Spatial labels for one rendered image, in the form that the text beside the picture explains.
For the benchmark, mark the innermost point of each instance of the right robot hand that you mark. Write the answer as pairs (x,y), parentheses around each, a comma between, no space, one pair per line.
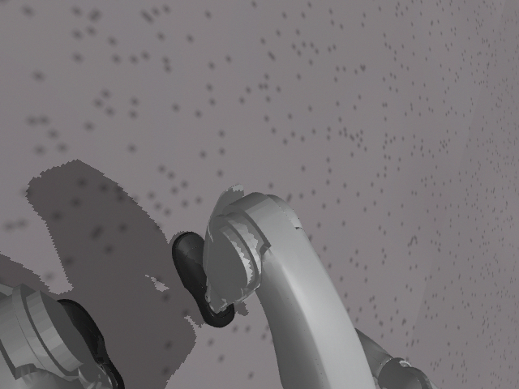
(376,356)

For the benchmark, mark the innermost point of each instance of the left robot foot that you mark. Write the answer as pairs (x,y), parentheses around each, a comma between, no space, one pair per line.
(84,323)

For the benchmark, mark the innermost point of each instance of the right robot foot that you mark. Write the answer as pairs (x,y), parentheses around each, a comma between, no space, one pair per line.
(187,253)

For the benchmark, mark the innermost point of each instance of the right robot arm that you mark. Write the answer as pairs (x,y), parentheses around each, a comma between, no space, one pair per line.
(399,374)

